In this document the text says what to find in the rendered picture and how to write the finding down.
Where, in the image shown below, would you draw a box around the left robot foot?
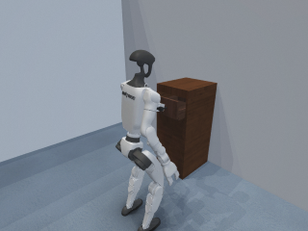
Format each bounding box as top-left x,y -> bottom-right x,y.
121,198 -> 143,217

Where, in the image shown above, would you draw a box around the humanoid robot torso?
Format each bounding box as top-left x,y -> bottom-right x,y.
119,83 -> 150,162

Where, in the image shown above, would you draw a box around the robot right upper arm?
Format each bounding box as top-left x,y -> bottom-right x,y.
140,88 -> 161,138

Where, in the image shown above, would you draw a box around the handle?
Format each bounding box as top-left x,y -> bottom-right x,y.
157,107 -> 167,111

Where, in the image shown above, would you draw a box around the robot left hand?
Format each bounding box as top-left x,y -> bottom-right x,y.
156,103 -> 165,112

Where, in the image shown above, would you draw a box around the robot right hand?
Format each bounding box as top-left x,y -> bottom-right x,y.
162,161 -> 180,186

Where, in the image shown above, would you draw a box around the drawer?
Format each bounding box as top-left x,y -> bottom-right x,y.
156,95 -> 187,121

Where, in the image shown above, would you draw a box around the right robot forearm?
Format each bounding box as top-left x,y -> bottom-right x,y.
145,127 -> 170,166

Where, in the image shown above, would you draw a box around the cabinet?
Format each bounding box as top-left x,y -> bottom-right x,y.
156,77 -> 218,180

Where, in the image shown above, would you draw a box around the robot left upper arm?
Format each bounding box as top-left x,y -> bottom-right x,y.
120,80 -> 131,90

